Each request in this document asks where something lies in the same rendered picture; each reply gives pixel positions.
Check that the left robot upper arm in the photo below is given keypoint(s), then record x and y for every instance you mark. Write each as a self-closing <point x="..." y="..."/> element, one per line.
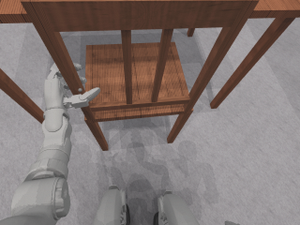
<point x="40" y="202"/>

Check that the left robot shin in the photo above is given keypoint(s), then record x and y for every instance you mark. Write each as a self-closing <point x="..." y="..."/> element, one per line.
<point x="123" y="218"/>

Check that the robot left thigh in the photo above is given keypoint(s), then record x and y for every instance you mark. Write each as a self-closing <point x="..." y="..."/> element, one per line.
<point x="112" y="205"/>

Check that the left robot hand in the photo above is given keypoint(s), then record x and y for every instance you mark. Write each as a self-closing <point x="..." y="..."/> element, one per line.
<point x="55" y="91"/>

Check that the chair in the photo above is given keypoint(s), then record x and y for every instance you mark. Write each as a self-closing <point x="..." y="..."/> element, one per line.
<point x="136" y="80"/>

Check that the robot left forearm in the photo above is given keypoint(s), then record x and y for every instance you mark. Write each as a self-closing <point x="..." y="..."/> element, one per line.
<point x="54" y="153"/>

